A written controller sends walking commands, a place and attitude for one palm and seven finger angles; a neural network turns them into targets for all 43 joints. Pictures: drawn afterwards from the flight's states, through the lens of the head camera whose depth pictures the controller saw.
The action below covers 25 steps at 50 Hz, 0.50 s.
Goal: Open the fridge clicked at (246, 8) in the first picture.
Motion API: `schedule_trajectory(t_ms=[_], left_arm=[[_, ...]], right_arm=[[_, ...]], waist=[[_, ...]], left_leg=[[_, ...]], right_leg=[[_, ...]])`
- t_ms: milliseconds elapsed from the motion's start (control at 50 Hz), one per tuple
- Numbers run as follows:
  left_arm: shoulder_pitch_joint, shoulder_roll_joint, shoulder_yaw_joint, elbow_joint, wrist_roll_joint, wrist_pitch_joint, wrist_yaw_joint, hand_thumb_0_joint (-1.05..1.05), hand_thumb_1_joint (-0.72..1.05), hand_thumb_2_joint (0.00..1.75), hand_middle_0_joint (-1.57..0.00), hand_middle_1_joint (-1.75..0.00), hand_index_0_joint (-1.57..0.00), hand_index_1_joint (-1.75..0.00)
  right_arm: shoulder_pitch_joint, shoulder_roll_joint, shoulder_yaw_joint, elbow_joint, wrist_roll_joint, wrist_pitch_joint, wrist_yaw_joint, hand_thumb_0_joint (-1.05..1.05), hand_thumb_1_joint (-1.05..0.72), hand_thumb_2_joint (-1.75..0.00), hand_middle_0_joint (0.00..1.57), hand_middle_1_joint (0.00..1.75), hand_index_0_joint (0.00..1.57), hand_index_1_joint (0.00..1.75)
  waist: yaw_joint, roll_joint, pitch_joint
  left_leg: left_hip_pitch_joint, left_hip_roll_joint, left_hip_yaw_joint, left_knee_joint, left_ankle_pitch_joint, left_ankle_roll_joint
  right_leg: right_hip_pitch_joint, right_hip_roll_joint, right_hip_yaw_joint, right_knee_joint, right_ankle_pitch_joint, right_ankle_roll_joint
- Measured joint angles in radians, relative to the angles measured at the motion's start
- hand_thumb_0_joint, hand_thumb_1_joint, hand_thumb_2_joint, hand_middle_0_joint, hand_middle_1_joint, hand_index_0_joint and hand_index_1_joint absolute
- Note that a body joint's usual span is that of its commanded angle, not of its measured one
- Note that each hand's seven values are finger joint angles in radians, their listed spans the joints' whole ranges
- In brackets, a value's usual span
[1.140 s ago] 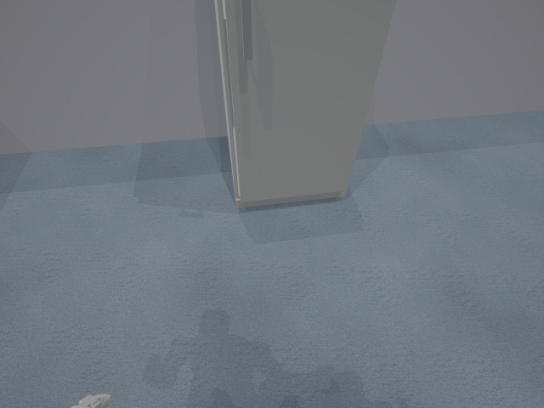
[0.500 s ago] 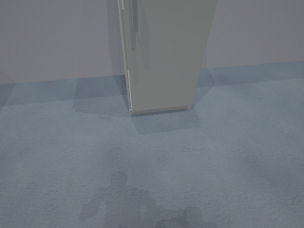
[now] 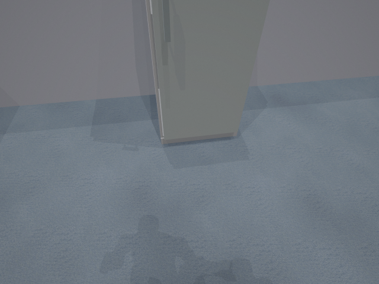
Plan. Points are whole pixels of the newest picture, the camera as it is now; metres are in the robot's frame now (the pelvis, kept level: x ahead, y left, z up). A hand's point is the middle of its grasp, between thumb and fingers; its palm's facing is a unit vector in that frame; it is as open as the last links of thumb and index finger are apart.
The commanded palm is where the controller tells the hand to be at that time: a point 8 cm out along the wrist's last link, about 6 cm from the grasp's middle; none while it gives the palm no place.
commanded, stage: look at it before walking up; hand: left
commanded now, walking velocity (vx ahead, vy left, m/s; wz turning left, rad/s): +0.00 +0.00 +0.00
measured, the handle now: (165, 4) +1.10 +0.17 +0.16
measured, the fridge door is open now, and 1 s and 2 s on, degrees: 0 0 0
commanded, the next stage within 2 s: walk to a spot facing it in 0.30 s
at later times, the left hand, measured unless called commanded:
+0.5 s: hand out of the picture +0.07 +0.24 -0.16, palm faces -0.03 -0.94 -0.33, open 7.4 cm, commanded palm none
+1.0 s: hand out of the picture +0.12 +0.11 -0.17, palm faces -0.19 -0.96 -0.19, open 7.4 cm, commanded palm none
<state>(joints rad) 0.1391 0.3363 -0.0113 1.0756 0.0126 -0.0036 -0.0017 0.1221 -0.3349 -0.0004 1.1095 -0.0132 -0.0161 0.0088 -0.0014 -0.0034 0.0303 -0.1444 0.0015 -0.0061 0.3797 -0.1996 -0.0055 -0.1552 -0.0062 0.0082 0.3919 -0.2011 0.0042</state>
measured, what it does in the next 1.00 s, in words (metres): walks ahead, turning right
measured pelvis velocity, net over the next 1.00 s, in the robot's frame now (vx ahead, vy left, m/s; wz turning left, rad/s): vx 0.12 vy -0.07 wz -0.27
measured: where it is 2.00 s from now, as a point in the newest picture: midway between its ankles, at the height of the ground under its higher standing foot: (212, 253)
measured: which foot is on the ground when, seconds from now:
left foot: down 0.00-0.78, up 0.80-1.00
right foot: down 0.00-1.00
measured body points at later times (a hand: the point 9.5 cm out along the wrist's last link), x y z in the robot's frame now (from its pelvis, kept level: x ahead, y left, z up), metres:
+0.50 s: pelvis +0.01 +0.00 +0.00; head +0.01 +0.00 +0.45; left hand +0.08 +0.29 -0.14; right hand +0.09 -0.29 -0.13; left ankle +0.01 +0.12 -0.75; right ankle +0.01 -0.12 -0.75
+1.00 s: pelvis +0.12 -0.07 +0.00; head +0.14 -0.08 +0.45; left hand +0.14 +0.16 -0.15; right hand +0.12 -0.32 -0.15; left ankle +0.18 +0.07 -0.66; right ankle +0.06 -0.13 -0.75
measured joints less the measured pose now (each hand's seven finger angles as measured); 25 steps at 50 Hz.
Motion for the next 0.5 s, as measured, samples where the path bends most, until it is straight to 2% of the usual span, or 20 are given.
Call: schedule_trajectory(t_ms=[420,500], left_arm=[[0.006,0.003,0.001,0.009,-0.001,-0.001,0.000,0.00,0.90,0.90,-0.20,-0.30,-0.20,-0.29],[0.026,-0.011,0.005,0.005,0.000,0.011,0.006,0.00,0.90,0.90,-0.20,-0.30,-0.20,-0.29]], right_arm=[[-0.008,-0.004,0.002,0.004,0.001,0.000,-0.002,0.01,-0.91,-0.90,0.20,0.30,0.20,0.30],[0.001,0.010,0.002,0.000,-0.006,0.007,-0.007,0.01,-0.91,-0.90,0.20,0.30,0.20,0.30]], waist=[[0.003,-0.001,0.004],[0.012,0.002,-0.011]], left_leg=[[0.015,0.004,-0.002,-0.018,0.002,-0.004],[0.009,0.011,0.013,0.009,-0.019,-0.006]], right_leg=[[0.017,0.004,-0.002,-0.020,0.003,-0.003],[0.004,0.011,0.012,0.004,-0.011,-0.003]])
